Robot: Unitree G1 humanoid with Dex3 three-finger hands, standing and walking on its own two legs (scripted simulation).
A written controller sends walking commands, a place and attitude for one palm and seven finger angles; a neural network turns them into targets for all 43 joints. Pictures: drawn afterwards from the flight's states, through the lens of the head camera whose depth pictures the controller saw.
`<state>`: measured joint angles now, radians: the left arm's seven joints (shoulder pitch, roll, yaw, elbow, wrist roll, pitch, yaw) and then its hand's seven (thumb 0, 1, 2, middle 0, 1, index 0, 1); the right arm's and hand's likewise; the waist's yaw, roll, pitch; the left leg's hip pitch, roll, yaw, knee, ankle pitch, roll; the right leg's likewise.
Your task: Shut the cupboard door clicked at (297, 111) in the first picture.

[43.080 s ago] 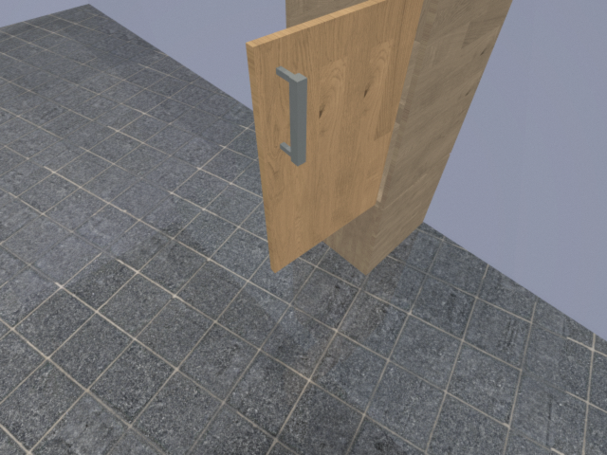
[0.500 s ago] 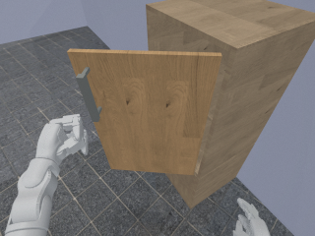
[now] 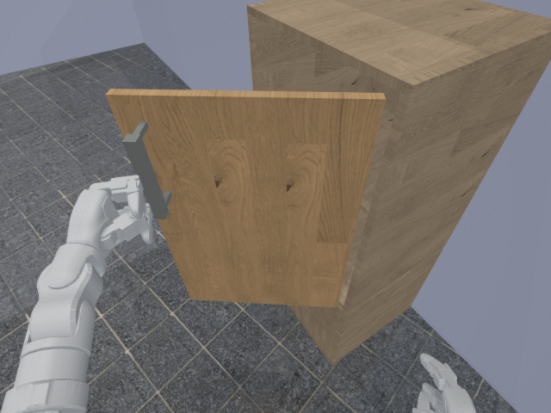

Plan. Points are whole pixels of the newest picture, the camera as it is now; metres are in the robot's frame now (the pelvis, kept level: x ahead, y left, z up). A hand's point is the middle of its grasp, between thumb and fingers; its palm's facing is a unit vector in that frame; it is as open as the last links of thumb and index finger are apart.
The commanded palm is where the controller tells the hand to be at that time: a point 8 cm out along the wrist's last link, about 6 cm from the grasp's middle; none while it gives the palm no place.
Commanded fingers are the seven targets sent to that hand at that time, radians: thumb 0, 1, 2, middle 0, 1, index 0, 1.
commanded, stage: bring the fist close to the handle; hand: left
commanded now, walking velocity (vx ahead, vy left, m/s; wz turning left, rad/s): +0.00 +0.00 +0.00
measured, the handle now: (152, 172) +0.44 +0.23 +0.13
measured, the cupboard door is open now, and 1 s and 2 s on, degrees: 53 49 38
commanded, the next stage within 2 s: push the door shut along its arc in 0.38 s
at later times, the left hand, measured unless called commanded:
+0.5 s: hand (149, 221) +0.33 +0.20 +0.13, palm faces +0.00 -1.00 -0.05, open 3.1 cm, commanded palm +0.31 +0.25 +0.14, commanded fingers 0.00 0.90 0.90 -1.30 -1.50 -1.30 -1.50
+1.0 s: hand (164, 189) +0.39 +0.19 +0.14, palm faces -0.10 -0.99 -0.06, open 3.1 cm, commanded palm +0.38 +0.24 +0.14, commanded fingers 0.00 0.90 0.90 -1.30 -1.50 -1.30 -1.50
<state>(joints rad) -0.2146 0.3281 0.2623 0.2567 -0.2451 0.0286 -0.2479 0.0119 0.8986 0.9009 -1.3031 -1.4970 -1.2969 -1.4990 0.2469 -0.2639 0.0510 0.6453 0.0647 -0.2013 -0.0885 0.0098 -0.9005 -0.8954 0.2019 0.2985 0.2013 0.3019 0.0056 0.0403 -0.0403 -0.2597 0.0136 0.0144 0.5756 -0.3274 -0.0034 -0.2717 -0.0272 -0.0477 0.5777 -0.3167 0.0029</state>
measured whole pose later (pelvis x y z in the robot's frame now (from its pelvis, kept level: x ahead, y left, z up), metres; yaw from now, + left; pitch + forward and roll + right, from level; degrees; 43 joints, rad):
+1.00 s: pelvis +0.00 +0.00 +0.00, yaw +0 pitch +3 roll +0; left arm -0.51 0.40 0.26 0.62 -0.22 -0.06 -0.35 0.01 0.90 0.90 -1.33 -1.50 -1.30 -1.50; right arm 0.29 -0.29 0.05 0.65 0.06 -0.13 -0.09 0.01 -0.90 -0.90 0.20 0.30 0.20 0.30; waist -0.04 0.03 -0.04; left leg -0.33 0.01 0.02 0.60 -0.33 0.00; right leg -0.34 -0.03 -0.05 0.60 -0.32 0.01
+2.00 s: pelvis -0.01 +0.01 -0.02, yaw -2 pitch +12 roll -1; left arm -1.01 0.53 0.28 1.18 -0.15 -0.18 -0.53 0.00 0.87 0.91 -1.30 -1.50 -1.29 -1.50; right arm 0.42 -0.31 0.03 0.69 0.02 -0.08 -0.07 0.00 -0.90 -0.89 0.20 0.30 0.20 0.30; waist -0.17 0.03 -0.05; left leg -0.57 0.02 0.04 0.74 -0.37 0.01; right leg -0.58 -0.02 -0.01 0.71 -0.33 0.01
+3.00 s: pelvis +0.01 +0.00 -0.01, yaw -3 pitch +11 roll -1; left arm -0.88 0.29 0.31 1.00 -0.06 -0.25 0.01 0.01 0.90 0.90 -1.30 -1.50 -1.29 -1.50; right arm 0.47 -0.25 -0.01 0.68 0.00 -0.05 0.03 0.00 -0.90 -0.90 0.20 0.30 0.20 0.30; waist -0.13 0.06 -0.10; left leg -0.50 0.05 0.05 0.69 -0.37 0.00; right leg -0.52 0.01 0.00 0.66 -0.33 0.00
